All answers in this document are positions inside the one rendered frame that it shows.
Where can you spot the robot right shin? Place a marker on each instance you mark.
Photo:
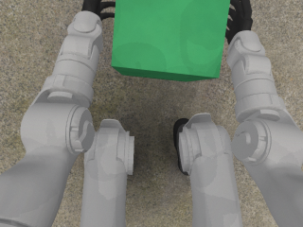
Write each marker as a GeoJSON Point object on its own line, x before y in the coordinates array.
{"type": "Point", "coordinates": [225, 138]}

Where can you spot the left robot thigh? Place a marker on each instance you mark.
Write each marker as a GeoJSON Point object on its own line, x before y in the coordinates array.
{"type": "Point", "coordinates": [105, 180]}

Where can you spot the right robot forearm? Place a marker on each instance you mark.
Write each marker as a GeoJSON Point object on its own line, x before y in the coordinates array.
{"type": "Point", "coordinates": [253, 81]}

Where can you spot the robot right upper arm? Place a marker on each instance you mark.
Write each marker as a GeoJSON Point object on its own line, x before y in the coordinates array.
{"type": "Point", "coordinates": [272, 153]}

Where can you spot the robot left upper arm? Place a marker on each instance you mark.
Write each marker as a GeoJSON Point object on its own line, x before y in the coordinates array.
{"type": "Point", "coordinates": [53, 134]}

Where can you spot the right robot hand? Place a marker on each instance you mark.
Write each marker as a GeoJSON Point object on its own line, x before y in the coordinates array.
{"type": "Point", "coordinates": [241, 18]}

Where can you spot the left robot hand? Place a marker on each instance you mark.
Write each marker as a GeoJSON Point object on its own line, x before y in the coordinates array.
{"type": "Point", "coordinates": [96, 6]}

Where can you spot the left robot forearm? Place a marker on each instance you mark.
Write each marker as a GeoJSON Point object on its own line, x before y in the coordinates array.
{"type": "Point", "coordinates": [76, 66]}

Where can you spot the carton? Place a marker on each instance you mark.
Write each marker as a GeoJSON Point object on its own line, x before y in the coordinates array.
{"type": "Point", "coordinates": [180, 40]}

